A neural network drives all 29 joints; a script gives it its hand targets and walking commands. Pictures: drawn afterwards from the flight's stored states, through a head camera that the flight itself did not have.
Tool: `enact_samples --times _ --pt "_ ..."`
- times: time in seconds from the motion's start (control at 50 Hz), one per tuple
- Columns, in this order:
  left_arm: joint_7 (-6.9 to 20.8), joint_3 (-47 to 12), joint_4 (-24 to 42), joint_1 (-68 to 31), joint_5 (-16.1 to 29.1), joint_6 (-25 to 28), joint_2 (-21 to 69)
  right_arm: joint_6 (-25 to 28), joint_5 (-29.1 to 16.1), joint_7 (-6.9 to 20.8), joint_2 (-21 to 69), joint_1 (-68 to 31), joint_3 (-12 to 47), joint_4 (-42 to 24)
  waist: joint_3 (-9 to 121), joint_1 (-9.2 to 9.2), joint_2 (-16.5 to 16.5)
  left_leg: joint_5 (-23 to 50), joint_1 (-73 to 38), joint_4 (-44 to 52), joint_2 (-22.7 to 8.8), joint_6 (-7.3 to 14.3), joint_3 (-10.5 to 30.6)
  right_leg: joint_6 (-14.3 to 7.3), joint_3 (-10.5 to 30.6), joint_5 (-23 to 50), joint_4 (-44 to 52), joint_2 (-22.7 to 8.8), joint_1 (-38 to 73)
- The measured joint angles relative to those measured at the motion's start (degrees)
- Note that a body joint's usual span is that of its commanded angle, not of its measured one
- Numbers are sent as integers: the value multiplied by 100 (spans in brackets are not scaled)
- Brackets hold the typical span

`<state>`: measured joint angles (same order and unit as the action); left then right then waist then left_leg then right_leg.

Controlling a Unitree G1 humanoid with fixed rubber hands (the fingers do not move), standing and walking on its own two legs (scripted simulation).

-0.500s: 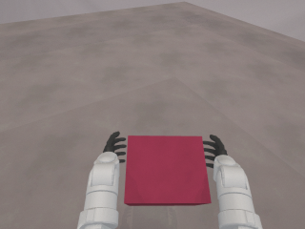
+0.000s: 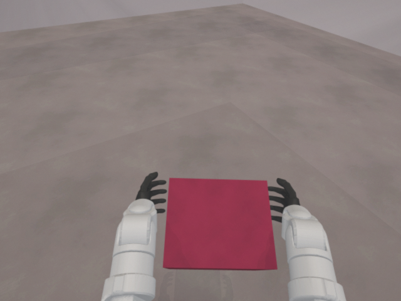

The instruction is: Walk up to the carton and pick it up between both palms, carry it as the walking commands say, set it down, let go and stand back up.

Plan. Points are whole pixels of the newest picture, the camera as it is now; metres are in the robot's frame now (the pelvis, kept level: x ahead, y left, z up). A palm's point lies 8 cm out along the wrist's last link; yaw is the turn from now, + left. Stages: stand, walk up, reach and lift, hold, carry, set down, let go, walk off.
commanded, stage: reach and lift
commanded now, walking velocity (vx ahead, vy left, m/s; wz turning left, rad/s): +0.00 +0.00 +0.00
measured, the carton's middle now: (215, 227) +0.31 -0.01 -0.04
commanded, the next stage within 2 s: hold in 0.20 s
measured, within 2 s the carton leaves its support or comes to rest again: neither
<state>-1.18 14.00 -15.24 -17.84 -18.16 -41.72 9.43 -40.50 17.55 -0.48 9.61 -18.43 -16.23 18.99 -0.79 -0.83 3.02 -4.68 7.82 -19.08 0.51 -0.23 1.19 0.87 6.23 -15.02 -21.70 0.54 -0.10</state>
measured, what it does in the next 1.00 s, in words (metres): stands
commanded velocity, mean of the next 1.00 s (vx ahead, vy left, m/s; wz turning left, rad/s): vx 0.00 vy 0.00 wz -0.06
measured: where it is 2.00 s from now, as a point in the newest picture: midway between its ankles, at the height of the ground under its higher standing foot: outside the picture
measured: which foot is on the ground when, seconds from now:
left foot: down 0.00-1.00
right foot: down 0.00-1.00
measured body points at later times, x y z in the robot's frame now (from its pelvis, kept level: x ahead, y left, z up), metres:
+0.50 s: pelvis +0.00 +0.00 +0.00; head -0.04 +0.02 +0.45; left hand +0.31 +0.15 +0.04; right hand +0.30 -0.16 +0.04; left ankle +0.07 +0.12 -0.74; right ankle -0.02 -0.14 -0.74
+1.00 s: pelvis +0.00 +0.00 +0.00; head -0.04 +0.01 +0.44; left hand +0.30 +0.15 +0.04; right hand +0.30 -0.16 +0.04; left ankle +0.07 +0.12 -0.74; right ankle -0.02 -0.14 -0.74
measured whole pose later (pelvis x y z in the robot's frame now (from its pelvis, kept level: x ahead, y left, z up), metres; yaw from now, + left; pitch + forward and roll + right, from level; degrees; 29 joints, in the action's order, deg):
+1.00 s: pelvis +0.00 +0.00 +0.00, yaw -1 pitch -5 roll +0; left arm -1.6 11.7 -11.6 -14.5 -16.5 -42.8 8.5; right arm -42.5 15.1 -1.5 8.6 -14.8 -11.5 14.7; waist 1.5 0.0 2.4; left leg -6.2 11.2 -22.3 0.0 -0.5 0.7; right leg 0.5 6.5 -16.7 -25.5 1.1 -4.1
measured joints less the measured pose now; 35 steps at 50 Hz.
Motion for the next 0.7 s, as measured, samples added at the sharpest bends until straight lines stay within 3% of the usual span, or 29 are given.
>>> enact_samples --times 0.7 --pt "3 -192 282 264 123 -92 -68 -137 -193 -47 -79 296 313 -297 6 14 -19 -49 -7 -57 -16 -23 36 -25 -26 -28 -11 23 35"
